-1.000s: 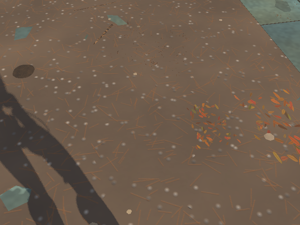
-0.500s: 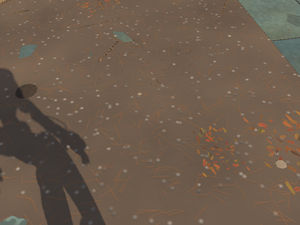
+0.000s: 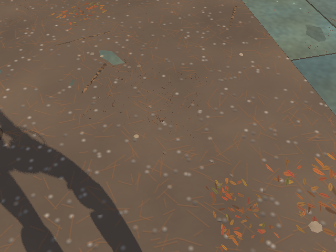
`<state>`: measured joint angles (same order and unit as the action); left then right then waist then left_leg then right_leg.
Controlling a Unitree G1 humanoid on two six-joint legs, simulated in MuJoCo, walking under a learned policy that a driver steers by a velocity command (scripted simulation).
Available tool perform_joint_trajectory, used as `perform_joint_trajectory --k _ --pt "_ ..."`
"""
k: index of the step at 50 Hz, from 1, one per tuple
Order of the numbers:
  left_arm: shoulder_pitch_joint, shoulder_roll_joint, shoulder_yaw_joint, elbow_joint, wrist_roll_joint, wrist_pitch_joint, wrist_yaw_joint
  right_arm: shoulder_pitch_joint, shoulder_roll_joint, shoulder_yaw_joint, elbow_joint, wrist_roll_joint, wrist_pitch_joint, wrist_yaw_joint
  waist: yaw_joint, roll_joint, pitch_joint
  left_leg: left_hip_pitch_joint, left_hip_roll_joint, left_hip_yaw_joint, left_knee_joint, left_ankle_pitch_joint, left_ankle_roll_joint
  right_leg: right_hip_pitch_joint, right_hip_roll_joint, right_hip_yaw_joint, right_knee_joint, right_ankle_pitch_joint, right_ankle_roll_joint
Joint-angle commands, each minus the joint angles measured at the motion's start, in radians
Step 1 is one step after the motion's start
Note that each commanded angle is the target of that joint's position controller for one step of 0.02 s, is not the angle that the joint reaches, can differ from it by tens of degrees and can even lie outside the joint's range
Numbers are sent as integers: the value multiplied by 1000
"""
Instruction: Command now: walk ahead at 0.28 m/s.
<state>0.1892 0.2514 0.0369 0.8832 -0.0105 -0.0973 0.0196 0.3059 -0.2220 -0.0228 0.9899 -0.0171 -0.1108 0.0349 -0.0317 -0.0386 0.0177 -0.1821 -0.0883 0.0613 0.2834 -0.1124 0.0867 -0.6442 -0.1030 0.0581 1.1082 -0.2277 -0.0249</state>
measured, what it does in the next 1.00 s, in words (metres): walks ahead, turning left: right foot, then left foot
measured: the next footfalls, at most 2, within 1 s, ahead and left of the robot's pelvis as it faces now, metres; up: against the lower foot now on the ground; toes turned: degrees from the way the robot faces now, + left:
right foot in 0.20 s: +0.24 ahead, -0.14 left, +0.00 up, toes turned +1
left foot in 0.48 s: +0.16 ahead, +0.10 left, +0.00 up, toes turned +2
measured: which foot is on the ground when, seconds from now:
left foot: down 0.00-0.24, up 0.26-0.46, down 0.48-0.74, up 0.76-1.00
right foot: up 0.00-0.18, down 0.20-1.00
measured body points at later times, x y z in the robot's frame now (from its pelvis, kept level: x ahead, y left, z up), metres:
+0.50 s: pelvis +0.12 -0.04 -0.02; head +0.14 -0.04 +0.43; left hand +0.23 +0.20 -0.15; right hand +0.18 -0.29 -0.16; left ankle +0.12 +0.09 -0.75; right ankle +0.20 -0.14 -0.75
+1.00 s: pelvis +0.14 -0.01 -0.01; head +0.16 +0.01 +0.44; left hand +0.16 +0.29 -0.14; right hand +0.34 -0.24 -0.11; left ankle +0.10 +0.09 -0.72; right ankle +0.20 -0.14 -0.74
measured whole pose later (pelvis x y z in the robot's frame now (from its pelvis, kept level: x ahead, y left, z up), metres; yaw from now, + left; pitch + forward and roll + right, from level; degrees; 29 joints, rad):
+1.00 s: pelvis +0.14 -0.01 -0.01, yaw +17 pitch +2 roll -1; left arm 0.18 0.28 0.09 0.88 -0.02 -0.03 0.05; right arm 0.17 -0.25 -0.08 0.82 0.02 0.04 0.00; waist 0.01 -0.02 -0.01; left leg -0.37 0.07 0.07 0.75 -0.40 0.03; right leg -0.26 -0.12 -0.25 0.43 -0.18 0.01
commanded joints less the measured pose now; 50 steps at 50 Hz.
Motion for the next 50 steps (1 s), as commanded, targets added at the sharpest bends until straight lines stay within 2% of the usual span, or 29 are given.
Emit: perform_joint_trajectory --k 1,3,6,8,10,11,12,13,14,15,17,20,22,24,25,26,28,32,34,36,37,38,39,40,41,42,44,48,50 --pt "100 14 3 -18 16 11 7 -77 -125 -14 -61 -2 -11 -20 74 87 -16 -144 234 -78 -99 587 152 142 -2 -34 -203 151 31" --pt "16 3 -4 -33 14 14 4 -33 -147 -17 -46 6 0 -30 35 93 -39 -105 225 -62 -76 551 132 183 25 -51 -352 245 34" --pt "-49 32 0 -48 8 24 -1 1 -159 -19 -21 16 18 -36 9 107 -52 -23 262 -101 -37 457 125 210 43 -33 -468 263 33" --pt "-67 55 7 -57 14 22 -5 -9 -152 -18 -12 24 28 -39 15 115 -54 23 281 -134 25 420 109 230 54 -26 -538 215 12" --pt "3 85 23 -26 27 14 -4 -17 -130 -13 -8 35 35 -44 49 82 -83 41 231 -140 139 314 60 358 74 -41 -692 315 -21" --pt "56 143 38 -13 35 11 3 29 -112 -7 -4 20 30 -46 43 22 -131 -3 170 -111 237 213 16 494 -9 33 -683 663 -51" --pt "80 180 44 -7 33 22 7 169 -35 14 26 -1 21 -40 -18 -131 -222 -179 89 -70 375 -163 -33 736 -150 156 -612 899 -164" --pt "108 90 23 4 30 33 2 188 -9 26 45 9 31 -45 13 -194 -276 -223 72 -60 484 -412 -70 731 -238 267 -662 759 -256" --pt "108 42 9 5 29 35 -6 107 -68 13 28 24 52 -51 38 -158 -232 -256 84 -82 560 -521 -86 657 -226 316 -727 532 -261" --pt "67 55 8 -1 30 36 -9 44 -95 4 12 28 73 -59 38 -114 -192 -282 105 -103 621 -521 -97 592 -212 323 -767 359 -239" --pt "-46 89 13 -27 31 37 -4 16 -97 -6 14 18 110 -72 3 -71 -134 -235 145 -123 619 -443 -118 429 -183 276 -831 146 -198" --pt "-106 80 13 -26 33 52 4 41 -47 0 48 16 118 -80 -24 -82 -96 -85 125 -72 432 -293 -122 281 -86 138 -853 38 -150" --pt "-90 65 10 -6 16 59 8 68 -32 1 75 11 118 -76 -36 -76 -103 5 102 -35 277 -126 -109 265 -51 80 -830 -72 -124" --pt "-58 92 20 2 3 62 18 -2 -91 -8 28 -6 122 -73 -7 -47 -56 -43 128 -64 222 -82 -68 275 -31 65 -804 -200 -69" --pt "-44 107 28 -1 9 66 25 -26 -131 -15 5 2 122 -74 21 1 -28 -112 154 -96 205 -113 -36 300 -4 41 -775 -223 -51" --pt "-32 91 31 -4 12 72 37 -54 -165 -28 -1 18 120 -75 40 107 8 -210 158 -139 166 -203 -6 345 49 -36 -735 -182 -34" --pt "-30 89 40 -4 10 75 54 -90 -157 -37 -32 18 108 -77 46 169 16 -279 190 -216 97 -190 12 418 87 -112 -613 -51 -20" --pt "-43 72 53 -23 18 85 55 -59 -182 -65 -80 23 95 -82 16 179 -6 -206 227 -340 118 -9 53 368 109 -128 -514 88 -18" --pt "-42 71 58 -36 17 85 49 -51 -184 -73 -105 26 99 -89 14 173 -29 -202 221 -365 156 30 60 377 102 -116 -507 102 -26" --pt "27 96 71 -30 17 86 46 -94 -167 -74 -147 30 105 -93 51 99 -64 -323 171 -316 249 -16 18 520 36 -67 -572 120 -60" --pt "115 128 81 -13 20 89 51 -121 -133 -66 -172 36 108 -94 86 -2 -113 -428 119 -222 383 -111 -35 650 -80 23 -653 136 -111" --pt "151 167 87 -8 27 87 53 -119 -90 -56 -195 41 110 -91 96 -196 -154 -498 42 -90 616 -357 -85 703 -299 248 -787 237 -218" --pt "120 141 70 -34 41 76 58 -111 -130 -72 -197 32 115 -85 85 -184 -175 -529 90 -106 877 -564 -105 681 -411 341 -818 318 -297" --pt "58 128 61 -63 42 67 62 -110 -148 -84 -194 35 123 -78 57 -80 -159 -513 124 -136 982 -523 -103 614 -386 277 -823 296 -289" --pt "-21 138 62 -82 36 62 64 -95 -129 -84 -188 43 136 -78 24 -39 -121 -480 151 -137 975 -451 -104 540 -325 168 -834 224 -244" --pt "-59 156 68 -84 23 59 62 -86 -107 -78 -186 44 146 -77 12 -44 -95 -455 175 -117 895 -377 -102 491 -275 84 -871 50 -192" --pt "-63 181 77 -73 15 60 59 -94 -95 -73 -197 40 153 -65 22 -101 -68 -353 169 -35 776 -326 -101 403 -213 -35 -920 -138 -143" --pt "-59 212 91 -58 -15 47 33 -109 -105 -77 -221 34 139 -29 21 -101 -67 -163 144 33 472 -315 -54 375 -223 -105 -931 -246 -136" --pt "-94 209 90 -59 -30 52 18 -18 -109 -84 -190 34 139 -21 -29 -78 -61 -29 116 89 308 -217 -21 328 -226 -136 -883 -351 -111"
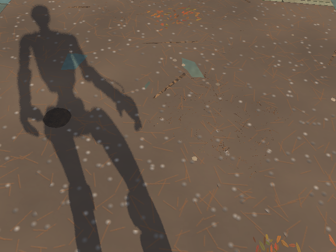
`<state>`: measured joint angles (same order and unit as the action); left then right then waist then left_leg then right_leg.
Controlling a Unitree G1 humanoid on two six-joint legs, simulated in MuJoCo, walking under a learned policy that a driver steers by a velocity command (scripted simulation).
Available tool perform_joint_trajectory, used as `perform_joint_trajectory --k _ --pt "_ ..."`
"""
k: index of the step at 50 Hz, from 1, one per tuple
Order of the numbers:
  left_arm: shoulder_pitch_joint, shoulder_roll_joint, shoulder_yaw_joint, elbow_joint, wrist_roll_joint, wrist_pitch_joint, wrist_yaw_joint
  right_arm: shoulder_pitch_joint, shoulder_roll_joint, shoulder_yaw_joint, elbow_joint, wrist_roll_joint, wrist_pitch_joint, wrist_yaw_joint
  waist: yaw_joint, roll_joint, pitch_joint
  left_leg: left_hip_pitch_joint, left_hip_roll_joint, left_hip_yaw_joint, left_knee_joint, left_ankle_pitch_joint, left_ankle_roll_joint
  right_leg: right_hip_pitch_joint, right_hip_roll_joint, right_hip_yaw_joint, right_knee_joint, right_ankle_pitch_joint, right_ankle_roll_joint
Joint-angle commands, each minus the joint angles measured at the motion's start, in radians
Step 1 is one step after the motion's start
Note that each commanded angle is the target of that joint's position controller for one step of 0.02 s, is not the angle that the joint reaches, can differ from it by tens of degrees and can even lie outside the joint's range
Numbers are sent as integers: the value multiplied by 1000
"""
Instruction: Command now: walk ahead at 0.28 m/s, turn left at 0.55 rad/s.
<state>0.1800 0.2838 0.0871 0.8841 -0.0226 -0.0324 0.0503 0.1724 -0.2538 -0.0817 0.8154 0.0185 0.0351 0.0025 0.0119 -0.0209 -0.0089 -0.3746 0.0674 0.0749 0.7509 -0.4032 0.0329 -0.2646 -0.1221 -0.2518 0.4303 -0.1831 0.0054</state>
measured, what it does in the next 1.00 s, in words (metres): walks ahead, turning left: left foot, then right foot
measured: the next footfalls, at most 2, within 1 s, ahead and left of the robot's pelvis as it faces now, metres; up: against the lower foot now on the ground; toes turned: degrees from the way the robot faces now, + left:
left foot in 0.06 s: +0.02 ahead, +0.11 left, +0.00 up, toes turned +6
right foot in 0.54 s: +0.43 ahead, -0.02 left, +0.00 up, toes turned +15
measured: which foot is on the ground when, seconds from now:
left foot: up 0.00-0.04, down 0.06-0.56, up 0.58-1.00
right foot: down 0.00-0.04, up 0.06-0.52, down 0.54-1.00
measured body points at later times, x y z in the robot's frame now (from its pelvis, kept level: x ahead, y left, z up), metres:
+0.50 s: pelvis +0.20 +0.05 -0.01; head +0.23 +0.08 +0.43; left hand +0.41 +0.32 -0.10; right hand +0.20 -0.23 -0.13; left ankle -0.02 +0.11 -0.74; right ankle +0.39 -0.03 -0.72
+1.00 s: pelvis +0.48 +0.13 -0.01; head +0.51 +0.15 +0.44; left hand +0.38 +0.39 -0.15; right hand +0.78 -0.01 -0.08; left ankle +0.60 +0.30 -0.72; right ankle +0.39 -0.03 -0.74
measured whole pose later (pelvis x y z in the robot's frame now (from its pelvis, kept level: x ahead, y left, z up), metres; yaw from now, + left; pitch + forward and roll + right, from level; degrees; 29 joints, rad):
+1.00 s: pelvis +0.48 +0.13 -0.01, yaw +16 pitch +3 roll -2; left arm 0.38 0.27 0.05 0.95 -0.03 -0.08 -0.01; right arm 0.02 -0.24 -0.04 0.70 0.02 -0.09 0.03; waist 0.10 0.03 0.02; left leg -0.56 0.07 -0.01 0.52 -0.02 0.04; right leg 0.04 0.03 -0.03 0.27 -0.35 0.00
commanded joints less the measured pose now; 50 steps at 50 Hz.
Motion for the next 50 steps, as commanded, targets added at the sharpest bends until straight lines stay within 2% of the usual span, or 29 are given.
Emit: perform_joint_trajectory --k 1,2,3,4,5,6,8,10,12,16,20,23,24,25,26,27,28,29,30,31,32,33,36,39,42,44,47,49,50 --pt "-95 143 32 -58 -14 -8 -19 200 -86 -35 27 1 -6 9 -99 -60 -29 256 -82 103 -211 65 55 -109 -173 138 -121 -447 -114" --pt "-112 87 19 -61 0 -1 -28 296 -108 -49 70 8 -9 3 -128 50 -11 350 -76 32 -283 -11 99 -211 -111 69 94 -477 -71" --pt "-157 -2 -7 -89 24 -1 -46 370 -191 -66 70 4 -23 -5 -143 314 35 443 165 -380 -391 -129 199 -516 -16 19 589 -495 -4" --pt "-221 11 -4 -162 3 -28 -54 317 -262 -61 3 -12 -69 11 -110 289 48 400 310 -829 -592 -374 351 -727 96 228 714 -431 -5" --pt "-286 84 7 -183 -26 -53 -59 239 -227 -52 -15 -20 -101 15 -101 170 108 373 327 -818 -673 -420 336 -788 48 306 740 -304 -31" --pt "-252 122 16 -170 -20 -71 -60 174 -189 -35 -32 -12 -117 9 -53 167 124 368 295 -717 -652 -282 285 -783 28 316 697 -167 -44" --pt "-183 133 25 -114 28 -82 -48 126 -142 -20 -47 -1 -114 -3 -14 128 85 328 195 -504 -612 -21 207 -648 9 315 589 -5 -20" --pt "-208 101 21 -109 27 -84 -54 190 -115 -11 -37 -8 -117 -14 -26 105 52 346 148 -407 -604 171 180 -581 42 292 496 115 -5" --pt "-247 64 12 -120 23 -84 -59 255 -117 -13 -22 -5 -118 -24 -42 102 40 367 121 -352 -584 310 165 -550 73 285 381 196 0" --pt "-358 31 -6 -162 9 -87 -79 319 -122 -15 -7 -3 -115 -36 -81 147 68 336 99 -316 -585 345 145 -466 112 267 180 292 4" --pt "-428 27 -21 -197 5 -99 -103 371 -113 -15 23 2 -111 -37 -114 151 106 396 132 -325 -554 391 147 -451 110 254 94 284 -13" --pt "-405 54 -18 -204 3 -109 -113 356 -126 -21 29 3 -99 -40 -91 174 108 440 163 -331 -504 527 134 -379 118 238 52 209 -45" --pt "-364 74 -10 -198 4 -110 -111 338 -138 -23 25 0 -96 -39 -68 191 84 450 160 -322 -456 689 124 -308 138 218 49 165 -62" --pt "-290 103 3 -183 7 -109 -105 327 -149 -26 22 -4 -92 -38 -30 209 26 460 143 -305 -363 918 113 -193 173 186 48 130 -86" --pt "-139 142 21 -148 10 -106 -95 305 -146 -21 15 -8 -89 -34 45 206 -75 418 99 -268 -196 1056 87 18 173 183 43 160 -126" --pt "76 184 30 -110 26 -102 -86 277 -126 -10 -9 -22 -91 -30 133 154 -235 211 61 -263 73 860 63 366 21 345 105 168 -198" --pt "223 261 54 -65 31 -95 -87 443 19 29 -1 -12 -107 -16 77 -185 -444 -196 -121 -221 504 161 -19 791 -260 846 54 -19 -379" --pt "241 162 28 -39 18 -93 -93 426 -54 17 22 21 -126 -15 101 -226 -439 -313 -140 -316 628 -137 -6 770 -281 1061 -125 -165 -370" --pt "138 111 13 -49 5 -90 -86 277 -135 -3 -16 40 -134 -15 97 -157 -220 -395 -77 -279 660 -84 6 599 -238 882 -142 -189 -310" --pt "51 85 2 -66 10 -86 -80 183 -140 0 -42 29 -140 -17 67 -38 -114 -362 -19 -230 615 7 16 407 -199 742 -170 -108 -279" --pt "4 67 -6 -69 20 -86 -81 138 -129 -4 -52 7 -140 -19 33 9 -44 -320 16 -200 555 55 18 254 -165 657 -199 -10 -269" --pt "-16 54 -13 -68 34 -89 -82 150 -114 -8 -53 -1 -134 -19 -6 -11 -26 -259 50 -200 507 84 21 163 -129 593 -227 44 -257" --pt "-3 64 -12 -43 23 -96 -80 168 -50 4 -52 0 -116 -19 -40 -49 10 -230 79 -168 393 109 7 57 -100 484 -299 119 -269" --pt "35 108 -3 -27 16 -94 -68 55 -49 13 -95 -19 -118 -17 -20 -27 40 -285 91 -137 210 261 -22 54 -86 401 -326 209 -267" --pt "81 127 -2 -16 4 -83 -61 -70 -31 26 -124 -14 -128 -3 23 -23 54 -219 51 -91 -33 444 -25 52 -35 311 -317 235 -220" --pt "139 144 -1 1 -3 -76 -61 -142 -35 30 -144 -5 -131 8 56 -26 59 -195 25 -73 -116 489 -29 93 -50 311 -304 206 -212" --pt "190 151 0 24 -9 -60 -60 -213 -62 25 -182 2 -134 23 67 -32 76 -214 10 -88 -198 432 -7 204 -106 350 -249 203 -196" --pt "191 167 3 28 -9 -45 -56 -187 -92 14 -188 1 -142 29 32 -47 61 -151 -12 -88 -241 354 12 250 -130 382 -183 264 -179" --pt "171 176 4 24 -8 -39 -54 -113 -117 1 -171 -1 -146 28 -19 -55 22 -40 -37 -68 -272 333 28 247 -112 371 -97 382 -162"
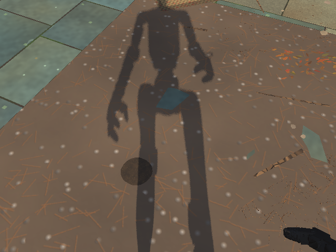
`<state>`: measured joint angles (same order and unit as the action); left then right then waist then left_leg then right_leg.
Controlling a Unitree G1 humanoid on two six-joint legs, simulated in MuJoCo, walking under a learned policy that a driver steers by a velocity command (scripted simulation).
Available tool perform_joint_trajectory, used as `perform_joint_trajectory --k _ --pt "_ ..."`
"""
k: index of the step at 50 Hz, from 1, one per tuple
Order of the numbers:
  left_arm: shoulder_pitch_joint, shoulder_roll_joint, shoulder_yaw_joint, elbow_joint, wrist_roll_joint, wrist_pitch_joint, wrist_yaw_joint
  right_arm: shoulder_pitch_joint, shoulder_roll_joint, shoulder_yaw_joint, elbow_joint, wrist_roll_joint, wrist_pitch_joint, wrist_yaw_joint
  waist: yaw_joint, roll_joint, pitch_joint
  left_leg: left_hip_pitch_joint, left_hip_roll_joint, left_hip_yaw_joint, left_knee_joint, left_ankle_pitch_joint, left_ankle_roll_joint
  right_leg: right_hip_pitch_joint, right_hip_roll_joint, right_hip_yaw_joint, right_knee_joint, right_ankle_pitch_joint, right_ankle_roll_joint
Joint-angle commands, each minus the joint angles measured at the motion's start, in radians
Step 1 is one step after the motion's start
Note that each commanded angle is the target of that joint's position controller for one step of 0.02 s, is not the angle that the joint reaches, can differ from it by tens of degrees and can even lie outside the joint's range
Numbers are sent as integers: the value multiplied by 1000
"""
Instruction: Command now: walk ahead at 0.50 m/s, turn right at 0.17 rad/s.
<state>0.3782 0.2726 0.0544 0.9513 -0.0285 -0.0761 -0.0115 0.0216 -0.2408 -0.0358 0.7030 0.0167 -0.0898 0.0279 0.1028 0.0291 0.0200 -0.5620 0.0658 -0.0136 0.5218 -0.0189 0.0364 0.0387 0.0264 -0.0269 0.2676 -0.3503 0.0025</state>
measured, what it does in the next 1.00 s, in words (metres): walks ahead, turning right: left foot, then right foot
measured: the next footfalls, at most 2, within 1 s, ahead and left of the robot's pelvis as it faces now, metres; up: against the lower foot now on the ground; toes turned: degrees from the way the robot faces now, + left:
left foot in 0.04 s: +0.20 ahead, +0.13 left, +0.00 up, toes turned +1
right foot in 0.58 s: +0.44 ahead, -0.17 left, +0.00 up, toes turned -22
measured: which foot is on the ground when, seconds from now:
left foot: up 0.00-0.02, down 0.04-0.56, up 0.58-1.00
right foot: down 0.00-0.04, up 0.06-0.56, down 0.58-1.00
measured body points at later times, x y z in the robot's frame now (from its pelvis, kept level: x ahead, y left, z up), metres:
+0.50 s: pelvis +0.27 +0.00 +0.00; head +0.29 -0.02 +0.45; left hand +0.52 +0.17 -0.10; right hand +0.21 -0.28 -0.13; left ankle +0.16 +0.13 -0.73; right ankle +0.40 -0.17 -0.70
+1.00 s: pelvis +0.47 -0.09 +0.00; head +0.50 -0.13 +0.45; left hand +0.73 +0.10 -0.09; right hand +0.51 -0.42 -0.09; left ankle +0.65 -0.03 -0.71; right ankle +0.40 -0.15 -0.73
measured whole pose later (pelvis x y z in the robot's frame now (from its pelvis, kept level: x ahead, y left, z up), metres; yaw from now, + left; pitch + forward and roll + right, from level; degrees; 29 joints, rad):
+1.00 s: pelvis +0.47 -0.09 +0.00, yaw -33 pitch +3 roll +0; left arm 0.22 0.30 0.08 0.71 -0.02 0.03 0.03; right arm 0.06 -0.28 -0.05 0.71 -0.01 -0.05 -0.01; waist 0.05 0.03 0.03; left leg -0.55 -0.01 -0.09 0.63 -0.14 -0.07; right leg -0.25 0.13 0.16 0.51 -0.29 -0.07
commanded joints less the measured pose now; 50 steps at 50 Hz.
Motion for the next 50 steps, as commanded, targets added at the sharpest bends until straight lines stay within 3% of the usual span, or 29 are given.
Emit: perform_joint_trajectory --k 1,2,3,4,5,6,7,9,13,18,23,24,26,27,28,29,30,31,32,33,34,35,38,42,47,50 --pt "-32 167 28 -49 5 7 8 190 -179 -71 -16 -4 -23 -5 -182 -91 -103 367 -42 27 -46 -48 52 -112 -207 112 244 631 -130" --pt "-41 104 3 -82 29 4 8 384 -262 -95 12 -22 -22 -19 -256 8 -270 677 146 -158 -5 -23 119 -309 -138 60 563 413 -87" --pt "101 -21 -31 -92 13 -15 3 435 -333 -108 33 -32 -13 -15 -189 289 -423 983 382 -609 -115 -201 264 -670 15 45 900 -189 -33" --pt "54 97 -4 -72 -15 -26 3 440 -221 -83 28 -27 -12 -14 -227 190 -401 942 360 -672 -185 -310 246 -767 -26 163 1025 -222 -37" --pt "-38 146 13 -102 -30 -28 4 367 -177 -66 21 -22 -14 -18 -219 140 -246 819 329 -505 -199 -267 199 -825 -68 149 1049 -136 -45" --pt "-85 136 14 -110 -20 -24 10 292 -150 -56 16 -22 -17 -17 -188 73 -172 683 290 -387 -224 -180 176 -794 -113 129 1018 -49 -40" --pt "-105 126 20 -113 -5 -15 13 237 -118 -48 17 -24 -20 -14 -159 61 -108 571 251 -293 -262 -121 161 -759 -139 128 965 6 -36" --pt "-72 87 22 -109 -9 14 10 192 -96 -46 27 -31 -33 -12 -110 81 -69 456 215 -176 -333 -71 150 -669 -167 131 919 70 -31" --pt "-123 51 23 -143 -1 43 7 198 -125 -61 62 -34 -44 -26 -90 33 -9 430 213 -20 -386 65 157 -734 -171 144 823 187 -14" --pt "-269 30 12 -195 9 35 -22 229 -164 -72 88 -28 -31 -44 -134 16 39 462 187 138 -405 70 126 -725 -151 74 541 405 -17" --pt "-406 33 6 -270 8 34 -49 303 -199 -86 124 -6 0 -49 -176 10 82 621 234 196 -342 145 109 -763 -128 0 406 321 -57" --pt "-411 40 9 -282 7 35 -54 301 -207 -89 127 -2 8 -49 -167 18 77 648 241 209 -308 226 100 -746 -114 -20 392 275 -72" --pt "-359 72 27 -289 4 39 -56 281 -237 -96 121 6 22 -54 -119 57 18 673 239 236 -175 569 78 -623 -48 -82 390 171 -111" --pt "-265 103 45 -272 0 41 -54 267 -249 -98 116 9 32 -56 -63 71 -38 663 226 250 -37 711 64 -500 -2 -109 381 135 -137" --pt "-106 156 77 -232 -2 42 -44 250 -247 -94 110 13 38 -58 26 53 -120 584 187 276 174 703 32 -267 46 -113 307 195 -174" --pt "33 258 115 -202 5 52 -21 259 -210 -79 86 -10 30 -62 73 -68 -203 329 134 274 500 361 -28 28 -75 106 277 291 -232" --pt "-33 356 121 -226 15 44 -17 354 -65 -36 31 -39 0 -49 -77 -304 -300 -100 -93 139 848 -598 -98 318 -331 680 182 309 -431" --pt "-9 273 95 -258 23 32 -23 246 -150 -44 23 -2 -37 -37 9 -159 -398 -173 -85 -69 929 -621 -81 340 -378 790 79 404 -439" --pt "-54 223 80 -257 27 20 -26 172 -175 -52 -3 26 -48 -35 1 -113 -275 -222 -45 -69 905 -535 -64 248 -351 615 91 578 -397" --pt "-113 184 71 -264 12 16 -26 171 -168 -50 6 9 -49 -45 -43 -37 -185 -194 -2 -64 822 -456 -59 99 -296 478 106 670 -352" --pt "-173 150 63 -276 4 19 -20 173 -180 -59 16 -18 -41 -55 -79 -23 -130 -140 28 -57 751 -411 -65 -35 -257 389 96 711 -319" --pt "-204 136 57 -293 18 22 -14 188 -191 -66 14 -25 -25 -58 -111 -40 -119 -64 41 -64 723 -384 -69 -135 -236 349 76 760 -309" --pt "-207 170 67 -298 28 24 0 206 -145 -58 -1 -32 12 -63 -142 -50 -119 -7 16 -43 595 -324 -97 -252 -193 276 60 905 -304" --pt "-184 183 72 -291 7 56 30 120 -116 -42 -32 -34 25 -62 -115 -99 -149 7 -36 -37 358 -146 -123 -260 -132 235 102 850 -242" --pt "-158 180 69 -296 8 93 49 4 -130 -39 -68 -20 27 -41 -68 -138 -141 36 -84 -65 150 -95 -121 -219 -138 343 166 643 -201" --pt "-174 157 57 -306 13 97 49 36 -152 -49 -64 -24 15 -30 -80 -167 -138 100 -89 -65 34 -123 -88 -176 -152 413 236 576 -184"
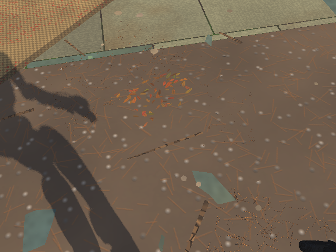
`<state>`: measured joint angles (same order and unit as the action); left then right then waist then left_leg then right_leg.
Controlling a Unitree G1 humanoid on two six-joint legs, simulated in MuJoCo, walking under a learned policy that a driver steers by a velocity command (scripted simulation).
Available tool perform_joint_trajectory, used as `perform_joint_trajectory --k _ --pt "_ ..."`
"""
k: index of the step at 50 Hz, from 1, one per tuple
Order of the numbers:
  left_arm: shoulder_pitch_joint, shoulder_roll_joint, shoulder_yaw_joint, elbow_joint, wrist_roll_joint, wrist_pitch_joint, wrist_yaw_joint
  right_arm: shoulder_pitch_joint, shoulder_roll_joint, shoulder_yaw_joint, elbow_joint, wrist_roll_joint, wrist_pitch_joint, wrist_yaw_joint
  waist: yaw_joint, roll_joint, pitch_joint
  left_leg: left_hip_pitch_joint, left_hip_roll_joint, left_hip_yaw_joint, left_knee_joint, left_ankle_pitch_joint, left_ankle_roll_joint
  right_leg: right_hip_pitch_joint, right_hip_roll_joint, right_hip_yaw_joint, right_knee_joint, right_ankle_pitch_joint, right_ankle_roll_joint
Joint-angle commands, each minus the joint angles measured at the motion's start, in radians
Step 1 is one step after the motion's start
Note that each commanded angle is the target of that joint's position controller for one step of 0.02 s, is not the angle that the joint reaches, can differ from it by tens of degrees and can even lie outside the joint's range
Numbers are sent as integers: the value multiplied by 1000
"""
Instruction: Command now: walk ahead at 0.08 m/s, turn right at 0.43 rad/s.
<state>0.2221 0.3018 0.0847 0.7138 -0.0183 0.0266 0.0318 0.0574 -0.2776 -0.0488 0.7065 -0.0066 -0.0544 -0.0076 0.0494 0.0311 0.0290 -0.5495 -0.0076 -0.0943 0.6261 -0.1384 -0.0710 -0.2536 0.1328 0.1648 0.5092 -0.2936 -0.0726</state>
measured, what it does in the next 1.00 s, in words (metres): steps on the spot: left foot, then right foot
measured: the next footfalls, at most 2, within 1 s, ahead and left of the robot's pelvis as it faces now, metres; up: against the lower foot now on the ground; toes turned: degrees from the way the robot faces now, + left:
left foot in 0.04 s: +0.16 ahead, +0.13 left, +0.00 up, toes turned -5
right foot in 0.36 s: +0.07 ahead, -0.13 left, +0.00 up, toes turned -1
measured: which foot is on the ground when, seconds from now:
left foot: up 0.00-0.02, down 0.04-1.00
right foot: down 0.00-0.06, up 0.08-0.34, down 0.36-1.00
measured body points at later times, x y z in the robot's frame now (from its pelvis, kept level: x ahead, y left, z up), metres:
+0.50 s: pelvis +0.06 +0.00 +0.00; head +0.06 -0.01 +0.45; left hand +0.19 +0.25 -0.12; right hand +0.16 -0.26 -0.12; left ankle +0.12 +0.13 -0.74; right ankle +0.03 -0.13 -0.74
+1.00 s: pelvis +0.08 -0.01 +0.00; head +0.09 -0.02 +0.45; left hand +0.17 +0.23 -0.14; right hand +0.15 -0.28 -0.14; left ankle +0.12 +0.13 -0.74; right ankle +0.03 -0.13 -0.74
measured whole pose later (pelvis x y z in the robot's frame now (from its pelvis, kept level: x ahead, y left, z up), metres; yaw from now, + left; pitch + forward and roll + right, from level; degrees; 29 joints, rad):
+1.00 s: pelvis +0.08 -0.01 +0.00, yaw -4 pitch -1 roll +0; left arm 0.25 0.21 0.03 0.90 0.00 -0.01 0.02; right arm 0.17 -0.23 -0.05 0.96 0.00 0.01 -0.04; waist -0.01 0.01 0.04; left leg -0.26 0.02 -0.04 0.53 -0.24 -0.04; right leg -0.15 0.02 0.04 0.53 -0.36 -0.01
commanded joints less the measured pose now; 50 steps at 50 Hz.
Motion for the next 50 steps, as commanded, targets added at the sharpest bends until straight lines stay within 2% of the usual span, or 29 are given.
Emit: perform_joint_trajectory --k 1,2,3,4,5,6,7,8,10,12,14,16,17,18,19,20,21,22,24,26,34,41,50 --pt "-39 117 21 -73 1 -8 7 28 -112 -38 -63 -2 -29 8 -54 -174 -139 155 -12 27 -164 75 44 107 -239 226 29 485 -88" --pt "-33 94 12 -78 8 -14 6 51 -128 -42 -64 -14 -38 6 -67 -154 -148 269 39 0 -236 259 80 68 -194 210 86 420 -51" --pt "-7 47 -5 -94 32 -24 6 84 -185 -49 -75 -36 -41 -3 -55 -21 -218 440 216 -153 -208 623 155 -22 -115 120 259 213 -3" --pt "102 40 -8 -93 20 -27 7 110 -196 -51 -55 -59 -26 -4 -1 243 -268 589 405 -412 -202 860 366 -216 11 38 450 -365 68" --pt "131 122 7 -67 22 -22 3 119 -120 -34 -54 -27 -19 0 -13 189 -288 572 437 -499 -222 686 411 -253 -45 52 578 -430 109" --pt "69 166 23 -58 12 -9 4 104 -97 -27 -62 -11 -14 2 -42 110 -224 535 376 -396 -215 573 375 -285 -61 34 664 -381 132" --pt "35 150 23 -51 9 7 10 89 -101 -26 -61 -11 -5 4 -42 61 -195 496 320 -325 -222 465 332 -299 -70 15 691 -333 146" --pt "14 139 22 -55 12 20 12 63 -102 -24 -63 -4 3 4 -41 56 -153 437 298 -286 -242 386 317 -298 -83 15 679 -291 155" --pt "23 76 4 -49 6 30 4 15 -98 -19 -60 -11 18 4 -10 90 -122 321 211 -163 -282 277 273 -186 -104 -49 523 -230 162" --pt "11 26 -14 -44 10 24 1 15 -95 -21 -54 -11 29 4 -27 139 -135 313 173 -105 -286 252 264 -102 -115 -110 339 -209 163" --pt "-12 33 -15 -42 11 18 -4 53 -109 -25 -38 -7 35 1 -54 162 -157 348 188 -123 -278 202 279 -48 -122 -121 201 -136 153" --pt "19 41 -10 -19 12 14 -9 49 -111 -21 -33 2 39 0 -33 152 -156 324 186 -123 -261 96 264 43 -116 -145 14 24 124" --pt "22 43 -10 -11 18 13 -12 67 -100 -16 -23 6 39 1 -29 138 -141 290 172 -115 -261 19 234 94 -110 -152 -77 85 100" --pt "7 69 -8 -22 33 12 -12 98 -89 -10 -11 3 33 4 -37 102 -135 230 156 -104 -255 -73 179 153 -153 -100 -88 141 71" --pt "0 121 -1 -38 44 12 -7 109 -73 -2 -14 -14 24 11 -62 -4 -129 173 106 -45 -187 -158 124 175 -257 5 -92 207 26" --pt "-24 109 -3 -9 43 8 -14 118 -30 4 -17 -19 18 13 -106 -184 -106 262 26 63 -172 -174 72 8 -272 31 -117 5 -22" --pt "-62 46 -19 -28 44 -2 -21 74 -55 2 -10 -28 18 11 -82 -161 -59 318 26 63 -151 -113 46 -70 -246 25 -154 -116 -15" --pt "-59 30 -26 -19 51 -11 -22 61 -60 -3 -6 -24 19 9 -77 -146 -39 335 26 61 -148 -80 46 -95 -231 11 -161 -154 8" --pt "-42 52 -23 -7 42 -30 -20 83 -67 -7 12 -16 24 0 -75 -122 -6 341 35 47 -144 -35 59 -104 -210 -10 -143 -93 35" --pt "-6 49 -25 9 35 -41 -14 95 -63 -7 26 -10 23 -4 -69 -99 -9 338 40 41 -146 -6 68 -80 -199 -25 -117 -23 42" --pt "30 29 -31 42 27 -44 -9 113 -60 -13 91 -2 29 -12 -60 -42 -32 369 45 38 -131 98 59 -32 -179 -48 -82 115 39" --pt "45 19 -31 87 24 -46 -9 116 -65 -18 150 3 41 -24 -59 -36 -41 393 49 36 -123 142 60 -7 -166 -69 -76 193 42" --pt "63 15 -33 159 22 -48 -6 111 -63 -20 229 6 55 -35 -60 -39 -22 404 46 40 -136 135 60 1 -156 -85 -93 196 48"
